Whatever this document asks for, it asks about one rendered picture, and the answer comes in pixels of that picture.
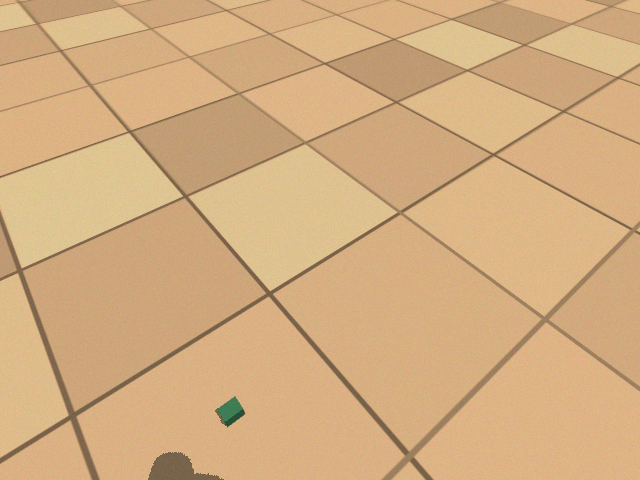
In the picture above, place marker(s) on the small box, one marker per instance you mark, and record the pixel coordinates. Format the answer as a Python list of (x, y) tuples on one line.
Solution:
[(231, 411)]

